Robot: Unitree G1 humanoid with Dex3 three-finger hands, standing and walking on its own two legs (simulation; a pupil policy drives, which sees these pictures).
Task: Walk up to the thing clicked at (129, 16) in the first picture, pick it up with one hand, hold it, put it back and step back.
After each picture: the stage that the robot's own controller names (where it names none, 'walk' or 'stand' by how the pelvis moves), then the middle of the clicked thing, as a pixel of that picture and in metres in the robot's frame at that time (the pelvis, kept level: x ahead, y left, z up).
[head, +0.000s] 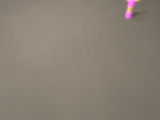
stand; (130, 8) +1.91 -0.63 -0.66
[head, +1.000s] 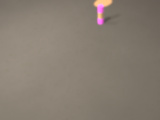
walk; (100, 14) +1.84 -0.12 -0.62
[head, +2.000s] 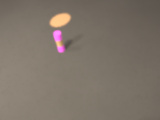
walk; (59, 42) +1.24 +0.33 -0.65
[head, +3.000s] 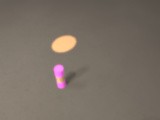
walk; (60, 77) +0.81 +0.25 -0.63
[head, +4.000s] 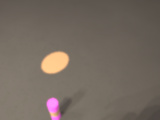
walk; (54, 110) +0.50 +0.21 -0.64
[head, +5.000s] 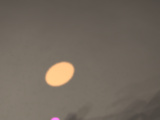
stand; out of the picture +0.37 +0.22 -0.65
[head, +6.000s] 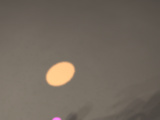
stand; out of the picture +0.37 +0.20 -0.66
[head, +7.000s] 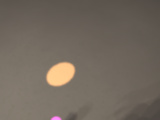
stand; out of the picture +0.39 +0.21 -0.66
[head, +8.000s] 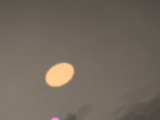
stand; out of the picture +0.38 +0.21 -0.66
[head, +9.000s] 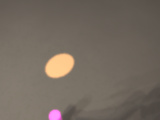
go down; out of the picture +0.39 +0.21 -0.65
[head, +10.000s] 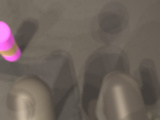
go down; (6, 45) +0.45 +0.27 -0.22
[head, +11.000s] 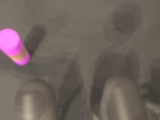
close in; (16, 50) +0.45 +0.26 -0.25
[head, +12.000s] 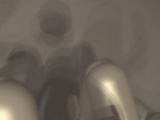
close in; out of the picture +0.43 +0.31 -0.16
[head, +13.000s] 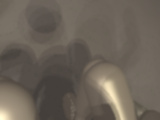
lift; out of the picture +0.42 +0.31 -0.16
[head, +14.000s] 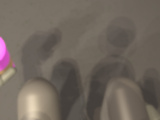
lift; out of the picture +0.35 +0.28 -0.04
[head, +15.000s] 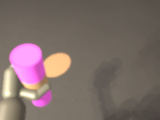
hold; (35, 80) +0.32 +0.16 +0.08
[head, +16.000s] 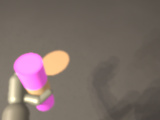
hold; (38, 86) +0.32 +0.16 +0.02
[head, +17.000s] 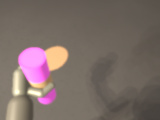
crouch; (41, 80) +0.35 +0.16 +0.01
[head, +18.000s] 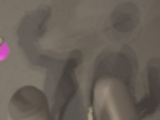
crouch; out of the picture +0.47 +0.26 -0.06
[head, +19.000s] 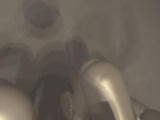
lower; out of the picture +0.44 +0.32 -0.16
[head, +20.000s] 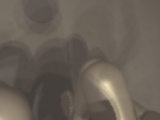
lower; out of the picture +0.44 +0.32 -0.16
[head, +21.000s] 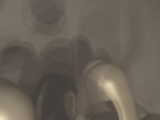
lower; out of the picture +0.42 +0.32 -0.16
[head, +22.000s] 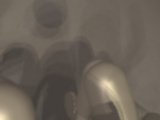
lower; out of the picture +0.41 +0.31 -0.16
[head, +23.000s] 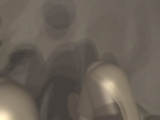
draw back; out of the picture +0.42 +0.28 -0.16
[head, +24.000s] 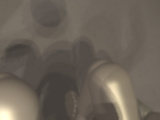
stand; out of the picture +0.41 +0.29 -0.16
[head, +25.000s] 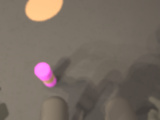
walk; (47, 76) +0.43 +0.22 -0.40
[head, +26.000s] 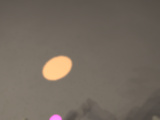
stand; out of the picture +0.38 +0.19 -0.60
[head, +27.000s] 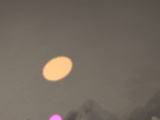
stand; out of the picture +0.38 +0.19 -0.60
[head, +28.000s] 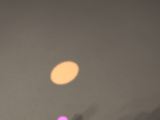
stand; out of the picture +0.40 +0.18 -0.65
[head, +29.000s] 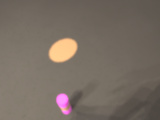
walk; (64, 104) +0.44 +0.19 -0.63
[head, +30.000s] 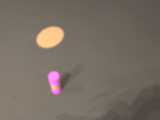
walk; (55, 83) +0.60 +0.20 -0.64
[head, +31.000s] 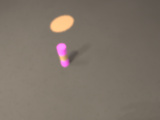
walk; (63, 55) +0.93 +0.26 -0.63
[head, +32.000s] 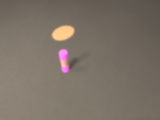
stand; (64, 61) +1.00 +0.22 -0.65
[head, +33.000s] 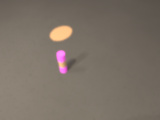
stand; (62, 62) +0.99 +0.22 -0.66
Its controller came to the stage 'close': yes
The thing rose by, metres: 0.68
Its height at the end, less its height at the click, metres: +0.00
